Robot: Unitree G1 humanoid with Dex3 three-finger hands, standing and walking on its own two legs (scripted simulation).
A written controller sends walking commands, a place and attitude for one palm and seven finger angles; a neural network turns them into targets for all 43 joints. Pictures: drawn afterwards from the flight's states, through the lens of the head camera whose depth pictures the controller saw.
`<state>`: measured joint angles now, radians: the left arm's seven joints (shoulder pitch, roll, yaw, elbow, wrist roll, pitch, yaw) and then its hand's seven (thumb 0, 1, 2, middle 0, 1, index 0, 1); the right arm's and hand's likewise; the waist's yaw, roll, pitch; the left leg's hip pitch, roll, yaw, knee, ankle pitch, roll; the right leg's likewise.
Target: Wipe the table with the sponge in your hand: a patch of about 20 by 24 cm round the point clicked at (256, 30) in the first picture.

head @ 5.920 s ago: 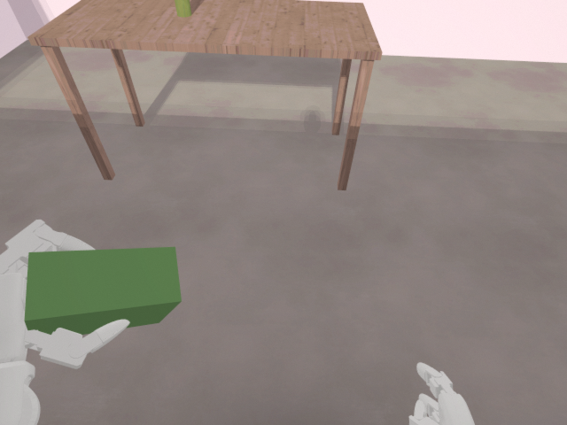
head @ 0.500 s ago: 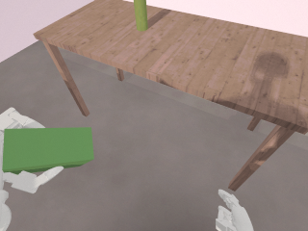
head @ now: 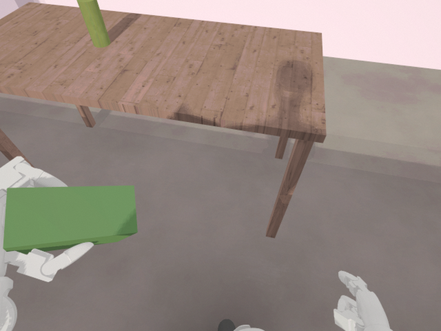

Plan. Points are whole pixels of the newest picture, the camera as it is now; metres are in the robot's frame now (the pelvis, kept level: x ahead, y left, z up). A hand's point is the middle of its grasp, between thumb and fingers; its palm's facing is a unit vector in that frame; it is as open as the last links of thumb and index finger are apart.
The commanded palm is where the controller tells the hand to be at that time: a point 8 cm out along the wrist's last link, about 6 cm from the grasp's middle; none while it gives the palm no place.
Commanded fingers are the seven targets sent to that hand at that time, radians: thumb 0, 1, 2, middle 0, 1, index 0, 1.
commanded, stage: turn to face it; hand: left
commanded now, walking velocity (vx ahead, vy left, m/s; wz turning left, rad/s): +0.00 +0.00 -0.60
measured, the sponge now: (92, 218) +0.23 +0.19 +0.15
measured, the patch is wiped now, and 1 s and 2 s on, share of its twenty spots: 0.00 0.00 0.00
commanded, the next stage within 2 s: take the last steps up to it in 0.86 s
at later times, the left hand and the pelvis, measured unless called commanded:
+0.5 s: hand (169, 214) +0.23 +0.08 +0.18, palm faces +0.06 -0.83 -0.56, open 10.1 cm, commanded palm +0.19 +0.15 +0.18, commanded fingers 0.00 0.10 1.30 -1.20 -1.60 -1.20 -1.60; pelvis -0.05 -0.07 +0.01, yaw -18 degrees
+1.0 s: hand (231, 249) +0.20 +0.01 +0.16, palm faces -0.03 -0.88 -0.48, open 10.1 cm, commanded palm +0.16 +0.08 +0.18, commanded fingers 0.00 0.10 1.30 -1.20 -1.60 -1.20 -1.60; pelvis -0.11 -0.09 -0.01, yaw -27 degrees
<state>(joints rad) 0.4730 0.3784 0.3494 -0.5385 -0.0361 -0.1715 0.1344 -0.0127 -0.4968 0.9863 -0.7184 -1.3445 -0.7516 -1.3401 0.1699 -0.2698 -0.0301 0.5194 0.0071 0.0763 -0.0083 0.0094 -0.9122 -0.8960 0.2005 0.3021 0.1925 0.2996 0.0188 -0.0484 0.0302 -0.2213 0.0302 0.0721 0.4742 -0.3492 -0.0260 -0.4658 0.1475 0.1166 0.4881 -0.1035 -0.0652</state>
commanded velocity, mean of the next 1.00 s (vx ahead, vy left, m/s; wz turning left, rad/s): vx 0.02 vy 0.01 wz -0.40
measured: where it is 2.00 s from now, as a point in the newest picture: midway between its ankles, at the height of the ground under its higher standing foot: outside the picture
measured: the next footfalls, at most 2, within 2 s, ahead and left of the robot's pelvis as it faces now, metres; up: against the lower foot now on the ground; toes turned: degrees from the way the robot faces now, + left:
right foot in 0.20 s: +0.06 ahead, -0.13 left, +0.00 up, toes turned -13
left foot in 0.70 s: -0.01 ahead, +0.09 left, +0.00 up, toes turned -19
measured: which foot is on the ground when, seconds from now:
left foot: down 0.00-0.22, up 0.24-0.68, down 0.70-0.94, up 0.96-1.00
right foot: up 0.00-0.18, down 0.20-0.72, up 0.74-0.90, down 0.92-1.00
